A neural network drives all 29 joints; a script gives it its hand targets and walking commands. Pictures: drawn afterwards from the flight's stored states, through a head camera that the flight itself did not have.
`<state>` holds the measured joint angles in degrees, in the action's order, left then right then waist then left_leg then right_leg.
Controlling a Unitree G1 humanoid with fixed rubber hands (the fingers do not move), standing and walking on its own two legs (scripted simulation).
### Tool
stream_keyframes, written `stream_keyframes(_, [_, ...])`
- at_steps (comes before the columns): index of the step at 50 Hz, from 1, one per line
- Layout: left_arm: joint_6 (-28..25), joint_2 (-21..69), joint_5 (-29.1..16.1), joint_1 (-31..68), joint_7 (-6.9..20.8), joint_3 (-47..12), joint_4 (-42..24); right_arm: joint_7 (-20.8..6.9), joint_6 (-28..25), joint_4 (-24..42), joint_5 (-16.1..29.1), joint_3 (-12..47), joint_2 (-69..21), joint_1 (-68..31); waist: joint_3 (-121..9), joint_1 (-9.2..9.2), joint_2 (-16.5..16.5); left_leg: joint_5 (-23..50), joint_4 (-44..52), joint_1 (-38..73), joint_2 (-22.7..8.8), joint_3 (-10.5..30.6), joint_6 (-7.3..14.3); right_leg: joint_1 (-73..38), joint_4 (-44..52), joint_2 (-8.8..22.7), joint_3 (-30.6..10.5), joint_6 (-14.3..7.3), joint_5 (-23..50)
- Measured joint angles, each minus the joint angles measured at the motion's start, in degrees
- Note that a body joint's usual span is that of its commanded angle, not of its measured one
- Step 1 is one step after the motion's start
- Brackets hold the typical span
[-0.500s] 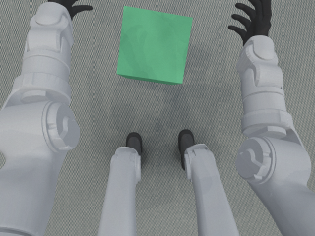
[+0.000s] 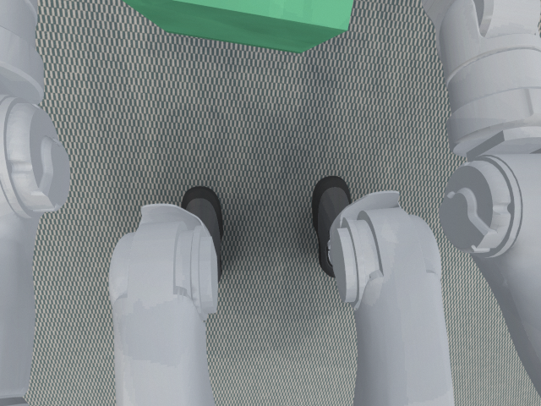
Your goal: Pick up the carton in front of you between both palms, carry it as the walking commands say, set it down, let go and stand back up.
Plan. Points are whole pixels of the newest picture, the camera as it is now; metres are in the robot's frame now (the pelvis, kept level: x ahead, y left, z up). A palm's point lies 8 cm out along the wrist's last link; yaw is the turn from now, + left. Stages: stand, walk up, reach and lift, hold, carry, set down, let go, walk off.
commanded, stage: reach and lift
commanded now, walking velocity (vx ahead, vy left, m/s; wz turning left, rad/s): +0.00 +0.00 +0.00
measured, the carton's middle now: out of the picture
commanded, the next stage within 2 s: none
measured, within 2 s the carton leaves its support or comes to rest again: leaves its support in 1.00 s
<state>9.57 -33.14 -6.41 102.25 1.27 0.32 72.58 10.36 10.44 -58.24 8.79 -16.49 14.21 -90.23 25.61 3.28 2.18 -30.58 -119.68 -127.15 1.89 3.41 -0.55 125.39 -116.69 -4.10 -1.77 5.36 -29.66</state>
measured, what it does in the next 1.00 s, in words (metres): stands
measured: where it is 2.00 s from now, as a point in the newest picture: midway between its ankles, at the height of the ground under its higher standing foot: (270, 248)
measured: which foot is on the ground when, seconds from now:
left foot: down 0.00-1.00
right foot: down 0.00-1.00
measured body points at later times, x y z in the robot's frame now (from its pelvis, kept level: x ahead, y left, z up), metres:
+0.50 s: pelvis +0.01 +0.00 -0.03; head +0.40 +0.04 +0.18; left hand +0.62 +0.20 -0.21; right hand +0.58 -0.14 -0.22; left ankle +0.12 +0.12 -0.37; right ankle +0.13 -0.13 -0.37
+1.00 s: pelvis +0.02 +0.01 -0.04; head +0.40 +0.05 +0.19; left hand +0.61 +0.18 -0.22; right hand +0.59 -0.12 -0.21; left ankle +0.12 +0.12 -0.37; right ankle +0.13 -0.14 -0.37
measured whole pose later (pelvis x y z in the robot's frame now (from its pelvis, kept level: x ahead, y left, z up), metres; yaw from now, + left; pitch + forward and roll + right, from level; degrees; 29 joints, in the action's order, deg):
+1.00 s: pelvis +0.02 +0.01 -0.04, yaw +0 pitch +35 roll -4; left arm 13.5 -23.7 -3.9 95.1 -1.6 1.0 67.1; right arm 9.0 13.6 -54.2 4.2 -21.6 9.6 -85.9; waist 25.1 1.2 2.8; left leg -36.4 -129.6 -128.2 1.5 2.4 0.9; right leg 126.4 -126.3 -5.2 -2.7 6.5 -35.1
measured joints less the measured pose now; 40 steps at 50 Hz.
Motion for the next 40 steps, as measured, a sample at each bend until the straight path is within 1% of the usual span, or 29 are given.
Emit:
stream_keyframes(3, [-1.0,0.0,-0.2,0.3,0.1,-0.5,2.2,-0.2,-1.5,-2.5,-1.2,0.2,0.1,-1.3,1.8,-0.29,-0.4,-0.6,-2.1,-0.6,0.1,-0.2,0.2,0.4,-2.1,0.2,0.0,0.2,-0.7])
stream_keyframes(7, [-2.4,-0.2,-2.4,-0.4,-0.4,-2.3,3.3,-0.2,-3.5,-4.8,-0.3,1.6,0.1,-1.5,4.5,-0.16,0.1,-1.9,-4.4,0.3,-0.3,-0.5,0.6,-0.4,-4.4,0.5,0.0,0.1,-2.0])
stream_keyframes(10, [-3.3,-0.5,-4.1,-1.7,-1.3,-4.5,2.5,0.1,-4.6,-5.4,0.9,2.9,0.1,-1.0,4.3,0.18,0.6,-3.1,-5.9,0.0,-0.6,-0.6,0.8,-0.1,-5.8,0.7,0.2,0.0,-3.0])
stream_keyframes(14, [-4.2,-0.2,-5.4,-0.8,-2.0,-6.3,1.7,0.5,-5.6,-5.1,3.6,4.4,0.7,-1.4,4.2,0.03,1.1,-4.2,-7.7,-0.1,-1.0,-0.4,0.9,0.0,-7.2,0.6,0.6,0.0,-3.7])
stream_keyframes(17, [-4.0,0.7,-5.0,0.3,-1.8,-6.1,2.7,0.2,-5.4,-6.3,4.9,4.4,0.9,-1.8,3.8,-0.48,0.9,-4.6,-8.6,-0.3,-1.1,-0.1,1.0,0.1,-7.8,0.5,0.9,0.0,-4.0])
stream_keyframes(21, [-3.8,2.3,-4.1,-0.3,-1.2,-4.8,2.9,-0.3,-5.7,-6.7,3.6,3.6,0.5,-0.9,3.6,-1.22,0.0,-4.8,-9.0,-0.2,-1.1,-0.1,1.1,-0.1,-8.2,0.6,0.9,0.1,-4.2])
stream_keyframes(27, [-3.9,3.0,-4.0,-1.4,-1.7,-4.5,2.5,0.0,-5.9,-6.6,2.5,3.5,-1.3,-0.2,3.9,-0.93,-0.1,-4.0,-8.3,-0.3,-0.8,0.0,1.0,-0.1,-7.5,0.8,1.1,0.0,-3.6])
stream_keyframes(30, [-3.8,3.1,-4.9,-1.3,-1.9,-5.8,2.5,0.2,-5.9,-6.2,3.0,4.2,-1.8,-0.8,4.3,-0.61,0.3,-3.6,-7.9,-0.2,-0.9,-0.1,1.0,-0.2,-7.1,0.7,1.0,0.0,-3.1])
stream_keyframes(32, [-3.6,3.5,-5.2,-1.2,-1.9,-7.2,2.4,-0.3,-5.7,-6.1,3.6,4.4,-2.1,-1.3,4.2,-0.72,0.1,-3.5,-7.7,-0.3,-1.0,-0.1,1.1,-0.1,-6.9,0.7,1.0,0.0,-2.9])
stream_keyframes(33, [-3.4,4.0,-4.7,-0.8,-1.9,-6.9,2.6,-0.8,-5.6,-6.1,3.5,4.4,-2.5,-1.7,4.2,-0.84,0.0,-3.4,-7.6,-0.3,-1.0,-0.2,1.1,-0.1,-6.8,0.7,0.8,0.1,-2.9])
stream_keyframes(35, [-2.5,4.8,-3.4,0.3,-2.4,-6.0,3.7,0.6,-5.2,-5.7,2.3,2.5,-3.5,-1.9,4.3,-0.98,0.1,-3.4,-7.5,-0.1,-0.9,-0.4,1.2,-0.2,-6.8,0.7,0.7,0.1,-2.9])
stream_keyframes(36, [-1.9,5.0,-2.7,0.7,-2.4,-5.7,4.0,0.7,-4.9,-5.1,1.1,1.3,-3.8,-1.7,4.3,-0.99,0.1,-3.5,-7.5,0.0,-0.8,-0.4,1.2,-0.3,-6.9,0.7,0.7,0.1,-3.1])
stream_keyframes(38, [-0.9,5.6,-0.5,1.0,-1.6,-3.9,4.4,0.2,-3.6,-3.8,-1.2,-1.6,-4.5,-1.1,4.2,-1.03,0.1,-3.8,-7.8,0.1,-0.6,-0.4,1.2,-0.5,-7.3,0.6,0.6,0.1,-3.5])
stream_keyframes(40, [0.1,6.1,1.7,0.4,-1.2,-1.2,3.7,-1.3,-1.9,-2.9,-3.6,-3.6,-4.6,-0.7,3.7,-1.10,0.0,-4.2,-8.5,-0.1,-0.6,-0.4,1.3,-0.3,-7.9,0.4,0.4,0.2,-4.0])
